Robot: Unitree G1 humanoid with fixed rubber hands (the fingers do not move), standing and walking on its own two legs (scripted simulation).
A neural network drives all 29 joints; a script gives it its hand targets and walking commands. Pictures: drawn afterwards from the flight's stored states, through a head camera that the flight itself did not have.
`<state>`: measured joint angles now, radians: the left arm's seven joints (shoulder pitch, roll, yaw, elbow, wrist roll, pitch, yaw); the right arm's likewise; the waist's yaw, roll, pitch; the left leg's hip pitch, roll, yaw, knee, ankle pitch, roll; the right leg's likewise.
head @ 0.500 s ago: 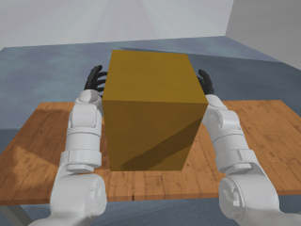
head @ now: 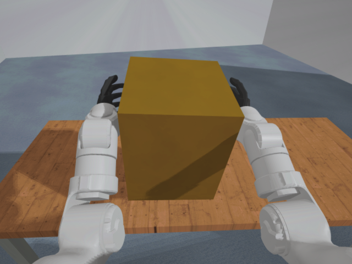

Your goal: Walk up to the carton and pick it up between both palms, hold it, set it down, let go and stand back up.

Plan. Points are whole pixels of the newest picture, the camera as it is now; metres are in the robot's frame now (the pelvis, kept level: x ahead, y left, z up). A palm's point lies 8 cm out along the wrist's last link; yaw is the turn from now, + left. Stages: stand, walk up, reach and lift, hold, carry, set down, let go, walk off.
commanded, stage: hold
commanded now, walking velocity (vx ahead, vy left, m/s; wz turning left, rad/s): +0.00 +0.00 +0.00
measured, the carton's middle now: (173, 130) +0.37 +0.02 +0.19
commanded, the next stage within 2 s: none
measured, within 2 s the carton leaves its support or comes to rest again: neither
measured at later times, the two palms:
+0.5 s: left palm (106, 104) +0.37 +0.16 +0.26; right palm (243, 106) +0.37 -0.13 +0.25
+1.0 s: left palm (106, 105) +0.36 +0.16 +0.26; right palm (243, 106) +0.36 -0.13 +0.25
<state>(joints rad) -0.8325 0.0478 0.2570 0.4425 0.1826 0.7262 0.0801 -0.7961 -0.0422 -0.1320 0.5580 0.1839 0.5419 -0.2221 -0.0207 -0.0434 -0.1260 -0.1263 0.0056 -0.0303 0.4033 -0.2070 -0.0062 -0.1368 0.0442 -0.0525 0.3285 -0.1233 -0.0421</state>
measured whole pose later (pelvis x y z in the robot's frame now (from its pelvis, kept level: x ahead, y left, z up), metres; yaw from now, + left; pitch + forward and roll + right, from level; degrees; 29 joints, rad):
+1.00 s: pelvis -0.01 +0.00 +0.00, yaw +0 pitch -5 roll -1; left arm -0.87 0.05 0.26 0.44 0.19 0.77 0.09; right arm -0.84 -0.06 -0.13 0.57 0.18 0.57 -0.21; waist -0.02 -0.04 -0.13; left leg -0.13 0.01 -0.03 0.40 -0.20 -0.01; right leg -0.14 0.04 -0.05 0.33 -0.12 -0.04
